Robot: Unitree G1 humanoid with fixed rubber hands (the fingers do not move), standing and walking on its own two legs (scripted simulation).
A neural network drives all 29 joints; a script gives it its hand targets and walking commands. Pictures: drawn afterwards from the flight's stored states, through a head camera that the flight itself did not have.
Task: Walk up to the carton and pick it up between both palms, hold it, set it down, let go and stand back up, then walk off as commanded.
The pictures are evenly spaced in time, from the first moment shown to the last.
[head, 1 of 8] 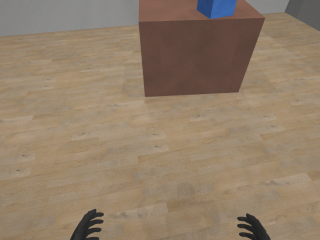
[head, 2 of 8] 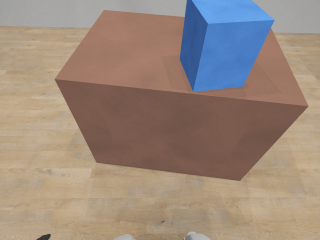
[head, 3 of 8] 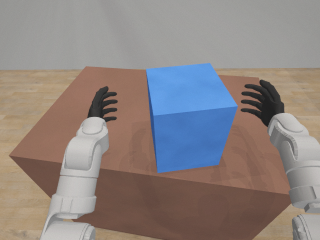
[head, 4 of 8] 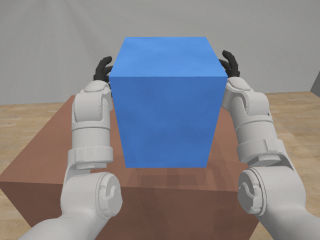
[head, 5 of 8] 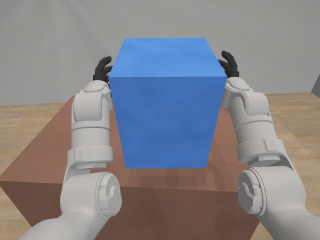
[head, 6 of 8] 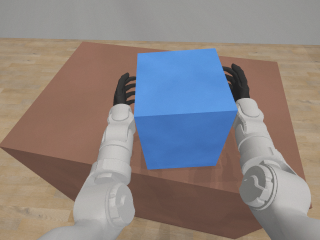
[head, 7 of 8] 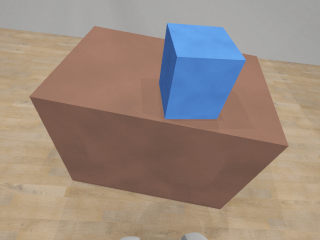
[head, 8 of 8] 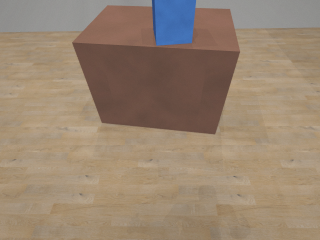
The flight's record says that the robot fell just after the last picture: no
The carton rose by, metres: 0.20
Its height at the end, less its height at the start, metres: +0.00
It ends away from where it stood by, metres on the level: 0.03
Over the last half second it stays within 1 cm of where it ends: yes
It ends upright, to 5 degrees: yes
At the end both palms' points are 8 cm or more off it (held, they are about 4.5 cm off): yes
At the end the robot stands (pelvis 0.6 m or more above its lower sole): yes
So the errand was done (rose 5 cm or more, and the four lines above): yes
